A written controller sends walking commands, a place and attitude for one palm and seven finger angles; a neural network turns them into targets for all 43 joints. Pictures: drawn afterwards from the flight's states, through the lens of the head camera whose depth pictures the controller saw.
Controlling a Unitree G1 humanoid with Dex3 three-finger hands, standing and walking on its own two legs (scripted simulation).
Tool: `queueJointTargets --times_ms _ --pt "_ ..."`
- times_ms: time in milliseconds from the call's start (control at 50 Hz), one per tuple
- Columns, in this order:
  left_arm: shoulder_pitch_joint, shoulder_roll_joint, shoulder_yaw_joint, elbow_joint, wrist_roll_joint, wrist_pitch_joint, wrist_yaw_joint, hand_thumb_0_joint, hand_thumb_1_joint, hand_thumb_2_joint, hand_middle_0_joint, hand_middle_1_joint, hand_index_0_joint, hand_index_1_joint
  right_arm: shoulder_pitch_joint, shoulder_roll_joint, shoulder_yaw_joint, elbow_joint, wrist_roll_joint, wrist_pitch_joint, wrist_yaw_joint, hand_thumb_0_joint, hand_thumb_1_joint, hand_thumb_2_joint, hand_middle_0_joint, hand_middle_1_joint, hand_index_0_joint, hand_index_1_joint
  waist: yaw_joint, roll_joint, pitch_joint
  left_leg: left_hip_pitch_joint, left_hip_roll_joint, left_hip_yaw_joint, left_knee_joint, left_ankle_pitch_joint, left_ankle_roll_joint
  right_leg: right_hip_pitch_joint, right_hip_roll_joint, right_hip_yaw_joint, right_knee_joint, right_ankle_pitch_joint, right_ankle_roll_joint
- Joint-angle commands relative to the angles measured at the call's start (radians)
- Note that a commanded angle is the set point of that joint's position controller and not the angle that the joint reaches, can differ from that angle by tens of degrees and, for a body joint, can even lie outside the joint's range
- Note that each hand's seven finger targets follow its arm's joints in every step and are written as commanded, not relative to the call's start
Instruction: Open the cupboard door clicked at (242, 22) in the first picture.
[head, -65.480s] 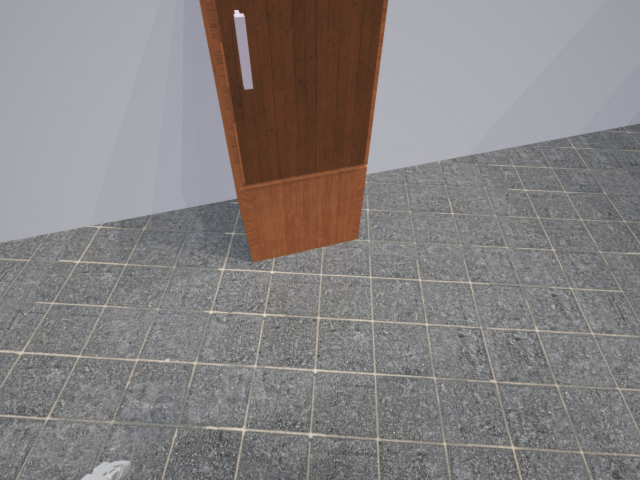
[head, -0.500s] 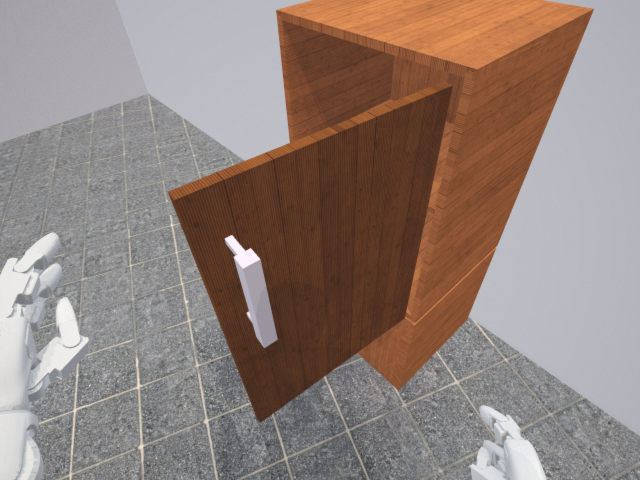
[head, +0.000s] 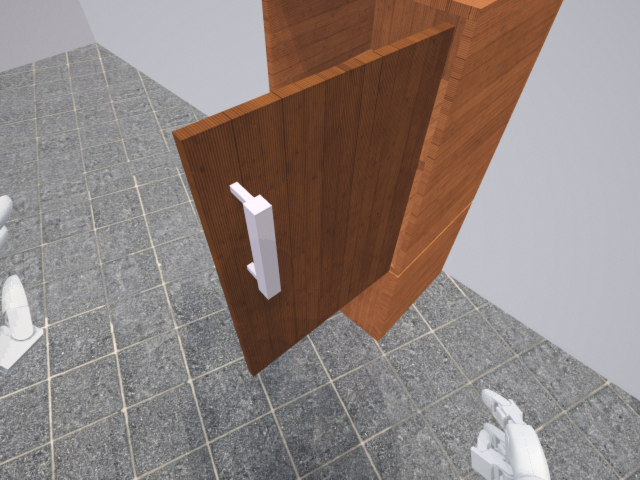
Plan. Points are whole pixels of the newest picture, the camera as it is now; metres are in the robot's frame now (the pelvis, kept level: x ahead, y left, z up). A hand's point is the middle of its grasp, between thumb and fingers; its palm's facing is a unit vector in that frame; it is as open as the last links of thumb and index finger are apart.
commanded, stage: step back with the hand held close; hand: left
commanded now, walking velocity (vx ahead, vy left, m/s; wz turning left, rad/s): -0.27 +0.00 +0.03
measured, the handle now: (255, 243) +0.37 +0.12 +0.10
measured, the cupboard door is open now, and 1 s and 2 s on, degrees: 84 84 84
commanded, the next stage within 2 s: stop stepping back and stand still in 0.60 s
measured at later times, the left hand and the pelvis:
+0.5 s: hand out of the picture +0.13 +0.28 +0.19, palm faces +0.48 -0.76 -0.45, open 7.4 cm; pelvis -0.08 +0.00 +0.01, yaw +0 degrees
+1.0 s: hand out of the picture +0.04 +0.23 +0.17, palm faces +0.31 -0.78 -0.54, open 7.4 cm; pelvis -0.17 -0.02 +0.01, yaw -3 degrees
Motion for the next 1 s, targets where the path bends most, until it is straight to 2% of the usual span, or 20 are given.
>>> queueJointTargets --times_ms 0,100,160,200,240,260,320,480,540,600,620,640,680,720,740,780,840,920,940,980 --pt "-0.067 0.136 0.118 -0.166 0.014 -0.071 0.030 0.000 0.900 0.900 -0.200 -0.300 -0.200 -0.300 -0.087 -0.150 -0.056 -0.154 -0.004 -0.062 -0.007 0.000 -0.900 -0.900 0.200 0.300 0.200 0.300 -0.009 0.097 -0.078 -0.407 0.229 -0.223 -0.254 -0.296 0.039 0.340 -0.006 0.072 0.103 0.080 -0.020" --pt "-0.098 0.162 0.115 -0.210 0.005 -0.084 0.035 0.000 0.900 0.900 -0.200 -0.300 -0.200 -0.300 -0.048 -0.131 -0.057 -0.134 -0.002 -0.064 0.006 0.000 -0.900 -0.900 0.200 0.300 0.200 0.300 -0.029 -0.122 -0.101 -0.111 0.074 -0.139 0.127 -0.269 -0.024 -0.046 -0.178 0.296 -0.240 -0.230 -0.115" --pt "-0.081 0.162 0.108 -0.240 -0.003 -0.088 0.049 0.000 0.900 0.900 -0.200 -0.300 -0.200 -0.300 -0.060 -0.104 -0.035 -0.111 -0.007 -0.064 0.010 0.000 -0.900 -0.900 0.200 0.300 0.200 0.300 -0.030 -0.141 -0.144 0.049 0.068 -0.115 0.218 -0.183 -0.042 -0.159 -0.233 0.228 -0.261 -0.216 -0.133" --pt "-0.042 0.186 0.143 -0.263 -0.008 -0.092 0.055 0.000 0.900 0.900 -0.200 -0.300 -0.200 -0.300 -0.077 -0.120 -0.040 -0.124 -0.007 -0.066 -0.001 0.000 -0.900 -0.900 0.200 0.300 0.200 0.300 -0.028 0.010 -0.144 0.027 0.108 -0.165 -0.006 -0.169 -0.028 -0.127 -0.148 0.137 -0.127 -0.185 -0.087" --pt "-0.026 0.174 0.166 -0.329 -0.003 -0.118 0.060 0.000 0.900 0.900 -0.200 -0.300 -0.200 -0.300 -0.091 -0.147 -0.044 -0.151 -0.016 -0.081 -0.009 0.000 -0.900 -0.900 0.200 0.300 0.200 0.300 -0.017 0.394 -0.138 -0.289 0.354 -0.482 -0.390 -0.436 0.050 0.087 0.055 -0.003 0.323 -0.231 -0.006" --pt "-0.055 0.193 0.183 -0.348 0.016 -0.124 0.068 0.000 0.900 0.900 -0.200 -0.300 -0.200 -0.300 -0.083 -0.120 -0.046 -0.137 -0.032 -0.101 -0.011 0.000 -0.900 -0.900 0.200 0.300 0.200 0.300 -0.029 0.396 -0.127 -0.387 0.431 -0.555 -0.497 -0.488 0.085 0.130 0.095 0.040 0.604 -0.280 -0.005" --pt "-0.064 0.194 0.182 -0.298 0.006 -0.124 0.074 0.000 0.900 0.900 -0.200 -0.300 -0.200 -0.300 -0.071 -0.115 -0.060 -0.099 -0.023 -0.132 -0.003 0.000 -0.900 -0.900 0.200 0.300 0.200 0.300 -0.023 0.129 -0.137 -0.203 0.385 -0.415 -0.356 -0.219 0.086 -0.006 0.072 0.074 0.625 -0.300 -0.011" --pt "-0.066 0.108 0.043 -0.230 -0.029 -0.077 0.047 0.000 0.900 0.900 -0.200 -0.300 -0.200 -0.300 -0.059 -0.124 -0.049 -0.039 -0.018 -0.157 0.018 0.000 -0.900 -0.900 0.200 0.300 0.200 0.300 -0.018 0.261 -0.223 0.121 0.268 -0.222 -0.432 -0.046 -0.028 0.109 0.108 -0.083 0.023 -0.346 -0.029" --pt "-0.053 0.159 0.072 -0.259 -0.050 -0.083 0.032 0.000 0.900 0.900 -0.200 -0.300 -0.200 -0.300 -0.068 -0.116 -0.044 -0.038 -0.019 -0.139 0.023 0.000 -0.900 -0.900 0.200 0.300 0.200 0.300 -0.001 0.217 -0.286 0.221 0.226 -0.155 -0.322 0.229 -0.081 0.174 0.085 -0.071 -0.267 -0.157 -0.057" --pt "-0.030 0.279 0.170 -0.303 -0.069 -0.116 0.027 0.000 0.900 0.900 -0.200 -0.300 -0.200 -0.300 -0.115 -0.077 -0.018 -0.051 -0.016 -0.108 0.017 0.000 -0.900 -0.900 0.200 0.300 0.200 0.300 0.009 -0.068 -0.271 0.186 0.110 -0.067 0.057 0.051 -0.095 0.025 -0.198 0.125 -0.344 0.218 -0.137" --pt "-0.035 0.302 0.197 -0.302 -0.068 -0.129 0.027 0.000 0.900 0.900 -0.200 -0.300 -0.200 -0.300 -0.144 -0.072 -0.007 -0.070 -0.019 -0.119 0.010 0.000 -0.900 -0.900 0.200 0.300 0.200 0.300 0.029 -0.081 -0.223 0.067 0.080 -0.055 0.183 -0.078 -0.095 0.032 -0.253 0.138 -0.319 0.351 -0.155" --pt "-0.047 0.306 0.202 -0.290 -0.055 -0.131 0.021 0.000 0.900 0.900 -0.200 -0.300 -0.200 -0.300 -0.149 -0.063 0.003 -0.074 -0.020 -0.124 0.010 0.000 -0.900 -0.900 0.200 0.300 0.200 0.300 0.027 -0.108 -0.212 -0.035 0.073 -0.056 0.251 -0.136 -0.097 0.083 -0.284 0.168 -0.275 0.484 -0.175" --pt "-0.003 0.268 0.197 -0.246 -0.044 -0.098 0.006 0.000 0.900 0.900 -0.200 -0.300 -0.200 -0.300 -0.156 -0.070 -0.007 -0.099 0.010 -0.113 -0.005 0.000 -0.900 -0.900 0.200 0.300 0.200 0.300 0.019 -0.247 -0.234 -0.183 0.043 -0.044 0.208 -0.127 -0.082 0.315 -0.215 0.048 -0.131 0.918 -0.112" --pt "0.056 0.213 0.167 -0.221 -0.055 -0.062 0.005 0.000 0.900 0.900 -0.200 -0.300 -0.200 -0.300 -0.133 -0.077 0.001 -0.095 0.007 -0.095 -0.021 0.000 -0.900 -0.900 0.200 0.300 0.200 0.300 -0.028 -0.062 -0.242 0.013 0.024 -0.010 0.017 0.163 -0.079 0.251 -0.129 -0.035 -0.025 0.782 -0.063" --pt "0.072 0.202 0.157 -0.215 -0.062 -0.051 0.008 0.000 0.900 0.900 -0.200 -0.300 -0.200 -0.300 -0.115 -0.101 -0.006 -0.082 0.005 -0.096 -0.023 0.000 -0.900 -0.900 0.200 0.300 0.200 0.300 -0.042 0.080 -0.270 0.198 0.062 -0.056 -0.081 0.499 -0.055 0.141 -0.063 -0.070 0.054 0.566 -0.015" --pt "0.055 0.199 0.138 -0.238 -0.060 -0.055 0.014 0.000 0.900 0.900 -0.200 -0.300 -0.200 -0.300 -0.068 -0.137 -0.032 -0.077 -0.006 -0.121 -0.008 0.000 -0.900 -0.900 0.200 0.300 0.200 0.300 -0.014 0.323 -0.307 0.299 0.284 -0.326 -0.192 0.759 0.055 0.024 0.066 -0.015 0.229 -0.323 0.003" --pt "0.041 0.207 0.151 -0.162 -0.054 -0.049 0.025 0.000 0.900 0.900 -0.200 -0.300 -0.200 -0.300 -0.063 -0.131 -0.030 -0.065 -0.014 -0.153 -0.005 0.000 -0.900 -0.900 0.200 0.300 0.200 0.300 -0.012 0.206 -0.173 0.056 0.308 -0.419 -0.386 0.059 0.064 0.080 0.059 0.007 0.206 -0.409 -0.015" --pt "0.087 0.192 0.133 -0.204 -0.039 -0.043 0.028 0.000 0.900 0.900 -0.200 -0.300 -0.200 -0.300 -0.096 -0.129 -0.027 -0.101 -0.011 -0.130 -0.003 0.000 -0.900 -0.900 0.200 0.300 0.200 0.300 -0.012 0.209 -0.112 -0.224 0.166 -0.207 -0.379 -0.315 -0.035 0.348 0.065 -0.078 -0.091 -0.251 -0.044" --pt "0.098 0.185 0.122 -0.195 -0.032 -0.042 0.024 0.000 0.900 0.900 -0.200 -0.300 -0.200 -0.300 -0.089 -0.123 -0.031 -0.106 -0.008 -0.119 0.001 0.000 -0.900 -0.900 0.200 0.300 0.200 0.300 -0.018 0.119 -0.097 -0.214 0.105 -0.147 -0.241 -0.288 -0.056 0.295 0.017 -0.029 -0.195 -0.299 -0.062" --pt "0.030 0.203 0.118 -0.208 -0.030 -0.046 0.022 0.000 0.900 0.900 -0.200 -0.300 -0.200 -0.300 -0.095 -0.117 -0.044 -0.080 -0.014 -0.093 0.000 0.000 -0.900 -0.900 0.200 0.300 0.200 0.300 -0.015 -0.189 -0.041 -0.100 0.011 -0.105 0.397 -0.154 -0.095 -0.150 -0.340 0.439 -0.515 -0.593 -0.185"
